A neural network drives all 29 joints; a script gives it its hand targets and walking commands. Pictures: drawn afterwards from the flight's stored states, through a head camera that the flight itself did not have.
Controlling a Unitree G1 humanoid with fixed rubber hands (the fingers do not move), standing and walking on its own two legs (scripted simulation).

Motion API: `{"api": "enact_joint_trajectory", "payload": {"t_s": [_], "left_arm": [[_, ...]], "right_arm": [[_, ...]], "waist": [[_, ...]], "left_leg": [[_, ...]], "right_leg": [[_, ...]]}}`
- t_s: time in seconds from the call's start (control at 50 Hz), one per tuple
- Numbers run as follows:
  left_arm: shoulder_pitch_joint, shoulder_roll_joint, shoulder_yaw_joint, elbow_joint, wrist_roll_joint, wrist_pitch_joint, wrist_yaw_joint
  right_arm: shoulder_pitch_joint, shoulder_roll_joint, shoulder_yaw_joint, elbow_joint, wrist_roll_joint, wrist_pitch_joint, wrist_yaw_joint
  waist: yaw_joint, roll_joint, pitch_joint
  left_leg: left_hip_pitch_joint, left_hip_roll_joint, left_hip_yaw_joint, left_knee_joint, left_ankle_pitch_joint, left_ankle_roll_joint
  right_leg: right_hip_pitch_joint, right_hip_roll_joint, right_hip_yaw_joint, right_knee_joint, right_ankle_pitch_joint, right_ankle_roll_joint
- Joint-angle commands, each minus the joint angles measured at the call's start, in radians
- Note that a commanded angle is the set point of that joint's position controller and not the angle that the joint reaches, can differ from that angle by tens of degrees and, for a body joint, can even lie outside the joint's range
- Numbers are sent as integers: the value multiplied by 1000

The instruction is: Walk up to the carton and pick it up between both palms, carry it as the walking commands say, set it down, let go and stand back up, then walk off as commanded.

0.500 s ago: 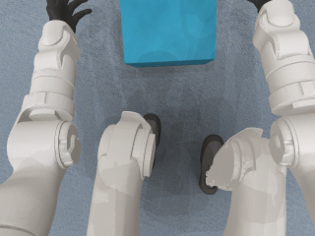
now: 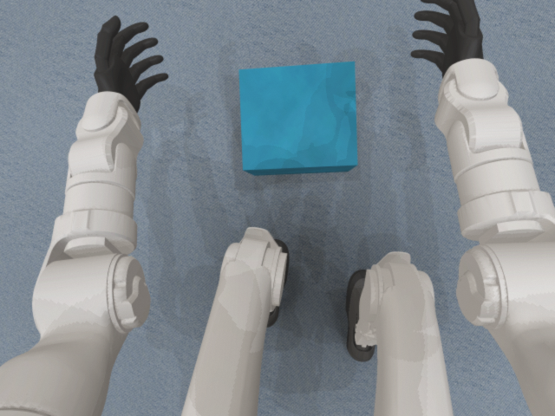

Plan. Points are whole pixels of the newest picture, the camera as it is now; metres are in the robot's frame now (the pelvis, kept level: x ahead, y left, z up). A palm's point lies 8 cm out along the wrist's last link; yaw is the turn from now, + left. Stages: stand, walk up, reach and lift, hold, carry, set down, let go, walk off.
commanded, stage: set down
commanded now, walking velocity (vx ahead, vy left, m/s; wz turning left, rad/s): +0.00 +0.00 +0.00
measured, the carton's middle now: (298, 125) +0.52 +0.10 -0.41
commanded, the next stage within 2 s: let go in 0.66 s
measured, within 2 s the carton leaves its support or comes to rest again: neither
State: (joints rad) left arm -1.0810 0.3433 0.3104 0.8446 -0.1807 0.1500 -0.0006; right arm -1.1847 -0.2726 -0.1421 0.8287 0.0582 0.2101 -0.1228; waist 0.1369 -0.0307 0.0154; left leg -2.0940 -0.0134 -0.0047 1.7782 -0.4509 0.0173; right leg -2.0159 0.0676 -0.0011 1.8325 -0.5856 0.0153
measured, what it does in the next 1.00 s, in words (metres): rises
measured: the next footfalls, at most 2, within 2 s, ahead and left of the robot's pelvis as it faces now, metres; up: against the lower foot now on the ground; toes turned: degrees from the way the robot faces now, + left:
none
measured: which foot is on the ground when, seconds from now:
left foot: down 0.00-1.00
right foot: down 0.00-1.00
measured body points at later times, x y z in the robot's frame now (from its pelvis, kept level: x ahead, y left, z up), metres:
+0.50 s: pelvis +0.03 +0.01 +0.14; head +0.31 +0.04 +0.49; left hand +0.47 +0.32 +0.05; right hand +0.56 -0.09 +0.05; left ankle +0.12 +0.11 -0.45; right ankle +0.08 -0.12 -0.45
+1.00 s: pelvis +0.06 +0.02 +0.22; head +0.32 +0.05 +0.59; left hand +0.40 +0.31 +0.10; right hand +0.48 -0.12 +0.10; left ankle +0.12 +0.11 -0.45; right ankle +0.08 -0.12 -0.45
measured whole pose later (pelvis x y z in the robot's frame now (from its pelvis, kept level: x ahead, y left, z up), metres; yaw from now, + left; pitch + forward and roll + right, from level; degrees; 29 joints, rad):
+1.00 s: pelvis +0.06 +0.02 +0.22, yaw +1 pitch +35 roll -3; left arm -0.50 0.25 0.26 0.60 0.02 0.07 -0.13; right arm -0.56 -0.11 -0.18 0.58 -0.09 0.12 -0.10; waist 0.11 -0.01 -0.03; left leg -1.24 -0.03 -0.03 0.88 -0.25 0.03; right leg -1.16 0.06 0.05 0.87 -0.34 0.03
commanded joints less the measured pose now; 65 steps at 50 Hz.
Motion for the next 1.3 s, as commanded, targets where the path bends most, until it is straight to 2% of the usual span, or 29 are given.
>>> {"api": "enact_joint_trajectory", "payload": {"t_s": [0.0, 0.18, 0.52, 0.6, 0.7, 0.8, 0.86, 0.9, 0.94, 1.0, 1.06, 1.14, 1.2, 1.28], "left_arm": [[-182, 182, 32, -130, 2, -4, -14], [-127, 149, 40, -117, 16, -14, -47], [-18, 71, 77, -137, 93, -56, -58], [5, 27, 80, -79, 125, -74, -67], [26, 21, 97, -81, 177, -92, -73], [181, 38, 79, -155, 223, -98, -93], [358, 48, 37, -250, 228, -98, -114], [426, 66, 4, -317, 216, -99, -126], [508, 73, -26, -389, 202, -100, -135], [623, 50, -80, -426, 176, -96, -143], [733, 16, -118, -421, 159, -104, -141], [882, -29, -153, -398, 160, -123, -123], [980, -48, -175, -411, 168, -137, -103], [1103, -35, -185, -467, 180, -147, -85]], "right_arm": [[-248, -78, -14, -145, -8, 0, 6], [-167, -56, -42, -121, -36, -8, 34], [-21, -23, -84, -135, -85, -53, 66], [6, -4, -104, -67, -106, -74, 84], [14, 0, -122, -57, -135, -94, 88], [175, 34, -107, -113, -155, -98, 52], [356, 66, -75, -225, -157, -99, 26], [430, 77, -64, -309, -154, -102, 15], [508, 84, -44, -397, -151, -110, 12], [633, 93, -22, -451, -145, -119, 23], [742, 86, -12, -435, -130, -134, 45], [887, 71, -8, -364, -114, -163, 78], [980, 53, -5, -343, -107, -186, 103], [1092, 36, 10, -372, -97, -206, 128]], "waist": [[63, -58, -1125], [44, -37, -1084], [38, -22, -1011], [27, -22, -865], [24, -18, -887], [21, 8, -1006], [15, 22, -1090], [8, 33, -1074], [5, 44, -1050], [-28, 69, -933], [-62, 75, -754], [-76, 77, -521], [-85, 77, -408], [-92, 62, -330]], "left_leg": [[769, -33, 50, -223, 327, -49], [893, -34, 36, -394, 390, -50], [1230, -33, 11, -727, 514, -43], [1215, -23, -3, -789, 486, -43], [1315, -14, -13, -818, 548, -49], [1514, -12, -26, -814, 738, -54], [1669, -13, -38, -831, 861, -48], [1732, -10, -49, -856, 884, -44], [1793, -3, -60, -887, 885, -42], [1852, 8, -71, -944, 824, -44], [1855, 12, -73, -1017, 702, -47], [1839, 12, -60, -1111, 562, -51], [1865, 12, -51, -1161, 522, -52], [1931, 3, -33, -1214, 510, -48]], "right_leg": [[505, 52, -48, -235, 172, 19], [600, 45, -38, -410, 236, 18], [843, 28, -4, -784, 339, 20], [815, 16, 3, -848, 315, 16], [843, 19, -2, -890, 339, 15], [912, 30, 1, -914, 432, 19], [1003, 35, 3, -949, 520, 26], [1025, 35, 5, -983, 524, 31], [1064, 36, 2, -1021, 512, 31], [1092, 32, -10, -1077, 450, 28], [1143, 21, -16, -1134, 375, 19], [1241, 1, -20, -1208, 314, 6], [1324, -12, -20, -1258, 309, -1], [1483, -23, -17, -1321, 361, -1]]}}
